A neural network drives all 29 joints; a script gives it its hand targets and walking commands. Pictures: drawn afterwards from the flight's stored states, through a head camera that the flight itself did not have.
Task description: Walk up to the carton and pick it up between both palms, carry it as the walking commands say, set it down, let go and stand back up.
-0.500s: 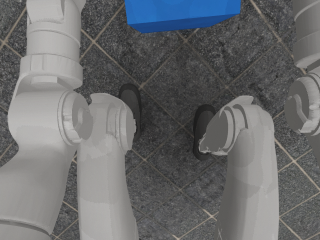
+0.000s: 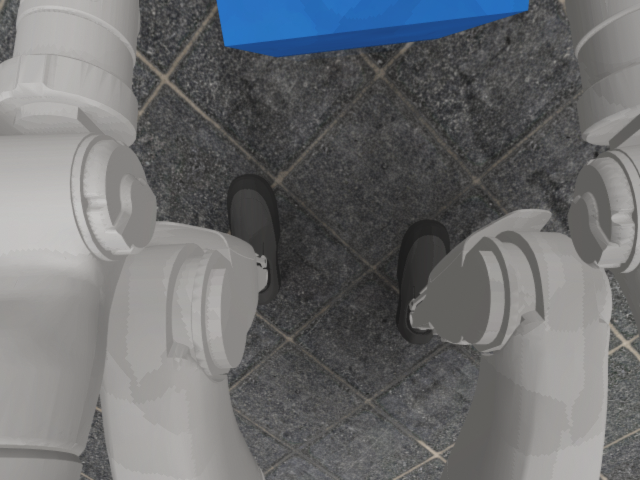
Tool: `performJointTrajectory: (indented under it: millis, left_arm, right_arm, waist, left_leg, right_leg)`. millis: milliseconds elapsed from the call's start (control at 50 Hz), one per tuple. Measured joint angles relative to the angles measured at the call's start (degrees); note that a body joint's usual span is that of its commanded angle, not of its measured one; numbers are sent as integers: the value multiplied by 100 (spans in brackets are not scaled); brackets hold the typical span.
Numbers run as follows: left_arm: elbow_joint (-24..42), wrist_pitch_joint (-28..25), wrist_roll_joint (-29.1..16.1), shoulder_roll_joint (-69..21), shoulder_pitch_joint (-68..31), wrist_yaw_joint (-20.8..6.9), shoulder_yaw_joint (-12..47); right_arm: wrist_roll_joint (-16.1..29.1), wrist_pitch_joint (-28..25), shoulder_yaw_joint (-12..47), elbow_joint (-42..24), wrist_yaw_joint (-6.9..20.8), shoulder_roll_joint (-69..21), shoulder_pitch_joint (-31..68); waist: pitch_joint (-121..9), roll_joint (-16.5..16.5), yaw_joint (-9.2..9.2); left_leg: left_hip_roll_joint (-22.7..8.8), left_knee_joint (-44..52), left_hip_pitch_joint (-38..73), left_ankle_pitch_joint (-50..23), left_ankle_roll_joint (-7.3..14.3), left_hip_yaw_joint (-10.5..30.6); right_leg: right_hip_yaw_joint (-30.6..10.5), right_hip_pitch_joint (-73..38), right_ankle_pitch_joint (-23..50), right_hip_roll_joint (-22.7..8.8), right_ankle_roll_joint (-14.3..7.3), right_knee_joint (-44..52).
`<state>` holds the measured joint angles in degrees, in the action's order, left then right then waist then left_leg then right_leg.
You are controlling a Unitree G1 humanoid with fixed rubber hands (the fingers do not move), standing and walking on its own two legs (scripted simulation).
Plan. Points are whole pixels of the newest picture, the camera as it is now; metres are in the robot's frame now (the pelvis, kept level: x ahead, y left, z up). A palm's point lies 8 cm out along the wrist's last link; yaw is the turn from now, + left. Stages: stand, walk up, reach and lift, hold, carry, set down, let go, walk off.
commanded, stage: reach and lift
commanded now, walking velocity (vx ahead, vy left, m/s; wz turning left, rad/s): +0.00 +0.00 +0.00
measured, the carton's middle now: out of the picture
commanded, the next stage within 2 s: none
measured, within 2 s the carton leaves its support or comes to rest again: leaves its support in 1.60 s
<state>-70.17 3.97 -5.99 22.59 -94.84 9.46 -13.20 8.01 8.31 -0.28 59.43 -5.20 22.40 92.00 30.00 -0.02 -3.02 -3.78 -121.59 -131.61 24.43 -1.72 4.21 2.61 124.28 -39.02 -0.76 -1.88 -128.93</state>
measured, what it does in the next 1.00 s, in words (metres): stands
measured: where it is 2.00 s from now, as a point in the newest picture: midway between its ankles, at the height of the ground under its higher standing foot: (338, 281)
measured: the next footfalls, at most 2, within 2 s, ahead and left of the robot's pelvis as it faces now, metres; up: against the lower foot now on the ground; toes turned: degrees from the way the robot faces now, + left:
none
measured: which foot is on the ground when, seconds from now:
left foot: down 0.00-1.00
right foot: down 0.00-1.00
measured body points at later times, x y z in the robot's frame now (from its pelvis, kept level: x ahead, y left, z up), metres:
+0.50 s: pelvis +0.00 +0.00 -0.01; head +0.39 +0.02 +0.20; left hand +0.57 +0.22 -0.19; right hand +0.60 -0.12 -0.19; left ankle +0.15 +0.15 -0.33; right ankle +0.09 -0.11 -0.33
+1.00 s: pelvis +0.00 +0.00 -0.01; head +0.39 +0.01 +0.20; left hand +0.58 +0.20 -0.19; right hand +0.60 -0.10 -0.19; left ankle +0.15 +0.15 -0.33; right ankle +0.09 -0.11 -0.33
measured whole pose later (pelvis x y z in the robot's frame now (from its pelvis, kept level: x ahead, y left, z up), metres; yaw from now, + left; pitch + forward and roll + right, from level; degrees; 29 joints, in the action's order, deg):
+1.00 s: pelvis +0.00 +0.00 -0.01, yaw +0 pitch +34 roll -1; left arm -70.8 4.6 -9.2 20.5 -96.1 4.7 -15.1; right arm 8.1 10.4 0.7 59.5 -0.6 20.9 92.8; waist 29.9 0.2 -3.2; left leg -3.8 -123.3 -131.9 25.2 -1.7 4.5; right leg 2.5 124.6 -39.5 -0.3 -1.8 -130.4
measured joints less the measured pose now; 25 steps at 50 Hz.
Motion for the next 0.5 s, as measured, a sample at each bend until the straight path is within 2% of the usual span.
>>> performJointTrajectory:
  millis: [120, 500]
  left_arm:
    - [-7, -57, -229, 40, -9, 1, 147]
    - [-32, -63, -319, 39, -9, -59, 347]
  right_arm:
    - [0, -47, 60, 1, -1, 0, -1]
    - [1, -49, 286, 1, 12, -6, -1]
  waist:
    - [0, 18, 0]
    - [-1, 18, 0]
  left_leg:
    - [2, -100, -42, 10, 0, 2]
    - [2, -113, -41, 11, -1, 2]
  right_leg:
    - [-8, 37, -24, 2, 3, -108]
    - [-10, 36, -24, 6, 6, -118]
